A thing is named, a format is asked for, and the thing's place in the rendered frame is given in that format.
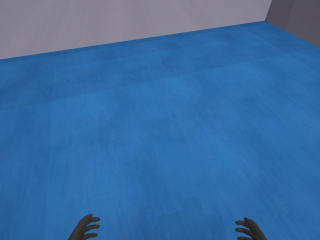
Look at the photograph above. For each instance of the robot right hand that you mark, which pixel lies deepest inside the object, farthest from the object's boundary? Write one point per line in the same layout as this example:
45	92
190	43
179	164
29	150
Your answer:
255	232

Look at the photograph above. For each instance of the robot left hand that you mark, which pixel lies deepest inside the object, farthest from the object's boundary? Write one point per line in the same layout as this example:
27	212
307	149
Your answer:
79	231

